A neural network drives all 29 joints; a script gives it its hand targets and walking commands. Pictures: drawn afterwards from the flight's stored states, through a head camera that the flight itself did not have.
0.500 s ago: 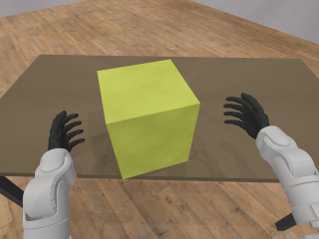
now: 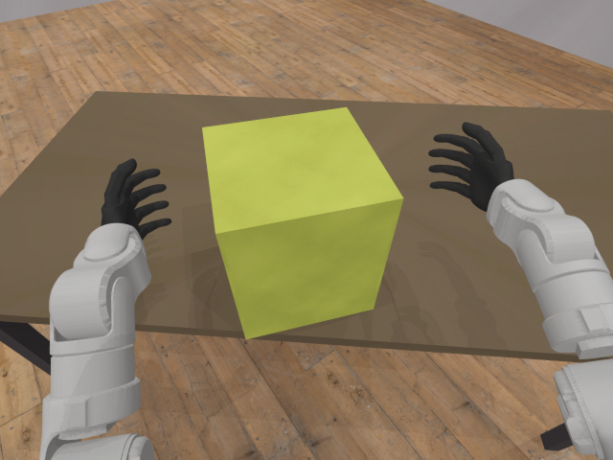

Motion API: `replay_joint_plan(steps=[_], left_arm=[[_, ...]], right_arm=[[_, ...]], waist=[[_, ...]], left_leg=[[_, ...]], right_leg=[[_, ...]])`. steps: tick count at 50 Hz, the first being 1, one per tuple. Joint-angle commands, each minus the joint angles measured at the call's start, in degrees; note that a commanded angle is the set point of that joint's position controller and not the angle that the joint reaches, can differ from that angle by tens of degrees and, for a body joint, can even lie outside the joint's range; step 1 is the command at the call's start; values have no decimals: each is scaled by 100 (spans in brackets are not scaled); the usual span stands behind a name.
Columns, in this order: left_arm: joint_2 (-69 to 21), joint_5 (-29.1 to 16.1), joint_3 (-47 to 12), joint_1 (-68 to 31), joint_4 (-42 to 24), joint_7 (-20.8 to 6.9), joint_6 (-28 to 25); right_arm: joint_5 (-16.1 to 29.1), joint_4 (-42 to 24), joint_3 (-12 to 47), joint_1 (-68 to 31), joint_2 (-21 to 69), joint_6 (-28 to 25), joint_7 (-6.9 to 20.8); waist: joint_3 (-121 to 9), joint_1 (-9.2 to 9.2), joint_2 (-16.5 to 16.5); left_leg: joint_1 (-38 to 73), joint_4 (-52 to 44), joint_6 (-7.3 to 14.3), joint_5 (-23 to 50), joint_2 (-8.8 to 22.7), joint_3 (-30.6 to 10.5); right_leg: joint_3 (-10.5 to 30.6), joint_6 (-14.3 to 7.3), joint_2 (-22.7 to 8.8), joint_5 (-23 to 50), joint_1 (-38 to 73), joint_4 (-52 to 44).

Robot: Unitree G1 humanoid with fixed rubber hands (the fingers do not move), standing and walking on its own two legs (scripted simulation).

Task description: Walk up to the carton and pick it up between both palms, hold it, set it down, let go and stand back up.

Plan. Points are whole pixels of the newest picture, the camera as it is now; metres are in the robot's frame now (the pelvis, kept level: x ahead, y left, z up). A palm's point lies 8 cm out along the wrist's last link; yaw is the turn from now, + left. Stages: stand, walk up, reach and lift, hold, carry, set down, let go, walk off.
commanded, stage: reach and lift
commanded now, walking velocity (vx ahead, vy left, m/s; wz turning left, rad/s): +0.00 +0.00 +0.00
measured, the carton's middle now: (295, 226) +0.44 +0.06 +0.06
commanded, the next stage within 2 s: none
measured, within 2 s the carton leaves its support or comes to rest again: neither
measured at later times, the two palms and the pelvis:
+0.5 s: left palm (114, 186) +0.38 +0.25 +0.19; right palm (463, 131) +0.48 -0.15 +0.21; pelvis +0.00 +0.01 +0.00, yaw +1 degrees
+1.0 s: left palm (144, 221) +0.38 +0.25 +0.12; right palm (437, 168) +0.49 -0.14 +0.14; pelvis +0.00 +0.01 +0.00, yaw +2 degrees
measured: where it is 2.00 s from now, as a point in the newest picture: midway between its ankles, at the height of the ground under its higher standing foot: outside the picture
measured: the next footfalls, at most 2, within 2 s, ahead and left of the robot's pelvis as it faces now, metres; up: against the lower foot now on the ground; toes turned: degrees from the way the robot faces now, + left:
none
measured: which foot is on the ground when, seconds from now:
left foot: down 0.00-1.00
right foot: down 0.00-1.00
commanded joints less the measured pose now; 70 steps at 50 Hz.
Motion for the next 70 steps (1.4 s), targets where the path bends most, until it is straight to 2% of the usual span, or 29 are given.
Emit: replay_joint_plan(steps=[1,6,10,11,15,19,21,25,27,29,32,35,38,39,44,45,47,48,50,53,54,55,57,59,61,62,65,68,70], left_arm=[[895,-11,213,-2425,-942,-4,-317],[1024,36,159,-2962,-1034,3,-393],[1007,-13,230,-3098,-548,24,-511],[992,-55,66,-3428,-736,29,-525],[1111,-213,-91,-3740,-868,78,-435],[864,-162,-47,-3925,251,93,-488],[1319,-267,42,-4328,1,128,-586],[1167,-122,-16,-4471,851,144,-623],[1140,-189,-89,-4742,635,173,-693],[1324,-288,2,-4624,650,128,-895],[1187,-161,-6,-4881,1429,111,-974],[836,-20,-239,-4535,641,170,-1105],[1027,108,91,-4196,1741,6,-1217],[645,55,-99,-4173,1412,48,-1378],[428,232,-156,-4253,1353,71,-1867],[369,210,-259,-3974,1036,57,-1960],[468,205,-190,-4102,786,93,-2144],[410,260,-288,-4332,569,109,-2230],[412,259,-271,-3965,1511,57,-2388],[130,366,-375,-3811,1548,141,-2670],[325,314,-182,-3784,2019,144,-2819],[262,228,-304,-4009,1482,174,-3015],[347,298,-175,-3776,2115,116,-3318],[212,390,-151,-3773,2316,107,-3454],[46,346,-439,-4080,2141,150,-3675],[-81,352,-446,-3911,2088,165,-3762],[191,392,-198,-4094,3233,84,-3938],[36,315,-330,-4172,2495,136,-4287],[-38,446,-339,-3914,2917,112,-4224]], right_arm=[[-53,-1104,-621,-3101,-1414,-342,23],[131,-706,-535,-3451,-1496,-312,42],[210,-608,-239,-3700,-1316,-320,88],[117,-581,-505,-3945,-1536,-374,46],[130,-410,-759,-4170,-1780,-399,111],[96,647,-361,-4441,-1464,-308,190],[133,-249,-411,-4935,-1635,-372,150],[97,947,-324,-4943,-1602,-286,207],[156,902,-222,-5215,-1617,-340,239],[72,323,-211,-5246,-1419,-453,145],[20,1205,-145,-5372,-1477,-450,186],[-138,1281,-434,-4901,-1635,-646,236],[-134,1258,-3,-4840,-1247,-676,230],[-278,1361,-317,-4840,-1309,-798,254],[-498,1343,-400,-4873,-1082,-1213,314],[-624,1201,-539,-4398,-1089,-1296,295],[-652,818,-544,-4808,-1107,-1498,282],[-805,861,-740,-4694,-1168,-1586,251],[-756,1398,-520,-4466,-811,-1558,324],[-952,1404,-601,-4473,-922,-1808,336],[-946,1252,-469,-4585,-688,-1900,309],[-864,921,-468,-4681,-660,-2050,271],[-940,1128,-326,-4573,-511,-2203,233],[-953,1334,-359,-4600,-568,-2275,218],[-1088,1804,-742,-4611,-665,-2412,184],[-1121,1812,-801,-4516,-663,-2483,180],[-1341,2037,-497,-4637,-312,-2422,145],[-1083,1831,-440,-4749,-352,-2655,110],[-1208,2012,-500,-4660,-397,-2651,109]], waist=[[-3270,171,-545],[-3656,115,-265],[-3587,348,-521],[-3598,131,-354],[-4017,64,-25],[-3387,230,-255],[-3971,374,-497],[-3609,279,-403],[-3896,374,-241],[-4563,402,-643],[-4009,320,-605],[-4673,47,-127],[-4015,450,-695],[-4345,256,-507],[-4308,336,-443],[-4582,130,-417],[-4886,338,-439],[-5122,87,-197],[-4341,422,-458],[-4683,337,-401],[-4536,634,-799],[-5091,602,-666],[-5216,727,-873],[-5032,689,-879],[-5161,343,-498],[-5277,351,-349],[-4753,646,-1163],[-5556,584,-854],[-5314,524,-824]], left_leg=[[521,80,448,1088,-648,401],[493,89,345,1330,-683,380],[310,66,384,1195,-669,416],[499,64,316,1439,-681,387],[862,190,216,1583,-623,342],[340,52,315,1142,-609,369],[240,131,337,1146,-644,397],[86,2,315,912,-607,358],[284,84,279,1321,-577,313],[-219,220,336,1332,-683,420],[-312,81,313,1197,-652,387],[509,248,118,2000,-587,252],[-217,124,345,1454,-672,375],[-71,71,291,1377,-634,277],[142,222,211,1720,-648,347],[253,320,196,1895,-633,315],[171,407,181,2049,-652,333],[375,477,112,2261,-643,304],[-76,359,228,1573,-627,348],[-35,333,233,1372,-547,265],[-303,383,324,1216,-570,363],[-252,453,302,1536,-590,400],[-790,451,376,1403,-610,404],[-681,432,311,1556,-602,421],[-423,410,187,1503,-547,407],[-207,456,149,1638,-547,397],[-987,338,465,918,-583,543],[-811,518,301,1396,-567,494],[-625,476,299,1556,-564,504]], right_leg=[[280,488,-88,2052,1861,-103],[199,484,-55,2609,2135,12],[210,548,-145,2516,2238,-6],[76,514,-56,2891,2100,54],[-6,430,80,2569,1810,29],[-11,480,-21,2133,1804,-26],[15,553,-16,2331,2109,7],[21,563,-51,2147,2014,-46],[-46,524,6,2309,1949,-30],[56,659,-78,3070,2318,181],[-36,703,-82,2886,2220,180],[-273,544,73,3241,1860,178],[-34,690,-48,3281,2407,146],[-160,657,-47,2870,2096,158],[-274,587,93,2962,1748,100],[-256,591,68,3381,1876,153],[-217,569,71,3424,1869,198],[-291,526,89,3436,1732,192],[-189,557,29,2635,1660,128],[-255,550,8,2308,1531,167],[-135,574,-1,2302,1655,120],[-104,595,-12,2691,1839,232],[62,710,-114,3013,2145,393],[-47,680,-59,3056,2076,422],[-182,573,-34,2515,1600,302],[-228,499,22,2365,1399,260],[-44,668,-94,1973,1672,243],[-58,671,-79,2524,1855,376],[-158,576,-26,2511,1579,314]])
